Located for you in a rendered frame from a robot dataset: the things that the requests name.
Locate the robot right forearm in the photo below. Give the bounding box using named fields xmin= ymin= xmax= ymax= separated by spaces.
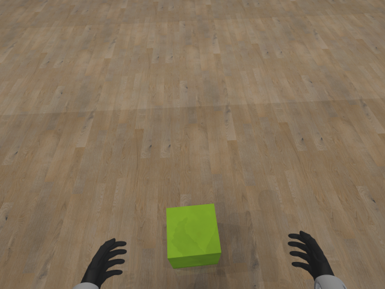
xmin=314 ymin=275 xmax=347 ymax=289

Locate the right robot hand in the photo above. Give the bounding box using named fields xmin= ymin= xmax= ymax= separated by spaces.
xmin=288 ymin=231 xmax=334 ymax=281

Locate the left robot hand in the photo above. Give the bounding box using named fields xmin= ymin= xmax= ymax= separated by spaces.
xmin=81 ymin=238 xmax=127 ymax=289

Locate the carton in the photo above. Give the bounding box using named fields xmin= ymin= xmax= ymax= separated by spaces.
xmin=166 ymin=204 xmax=221 ymax=269

